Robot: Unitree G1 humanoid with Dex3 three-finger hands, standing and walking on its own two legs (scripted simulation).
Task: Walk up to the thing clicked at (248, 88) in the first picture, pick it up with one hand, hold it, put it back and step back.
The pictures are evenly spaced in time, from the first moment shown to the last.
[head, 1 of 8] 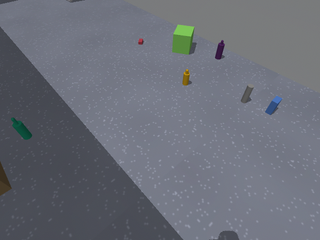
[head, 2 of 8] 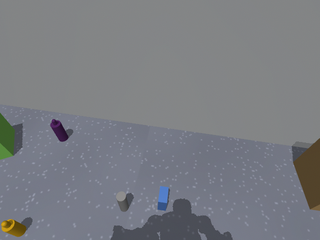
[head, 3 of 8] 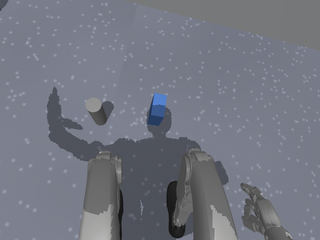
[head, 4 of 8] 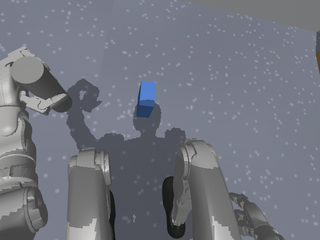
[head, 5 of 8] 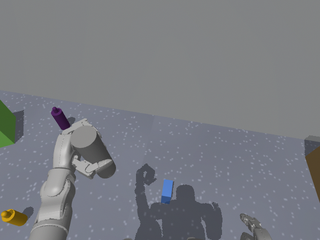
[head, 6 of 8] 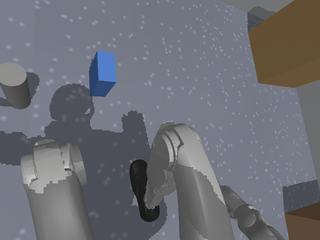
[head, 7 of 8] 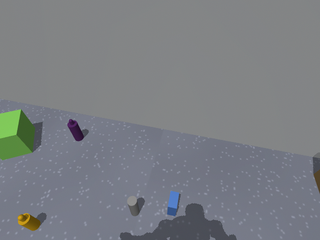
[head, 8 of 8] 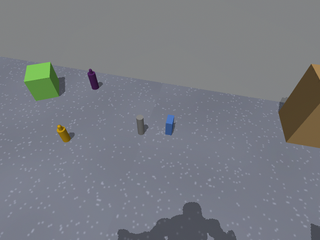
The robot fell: no
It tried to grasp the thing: yes
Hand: left
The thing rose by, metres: 0.69
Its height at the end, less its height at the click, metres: +0.00
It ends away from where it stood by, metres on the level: 0.01
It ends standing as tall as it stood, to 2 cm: yes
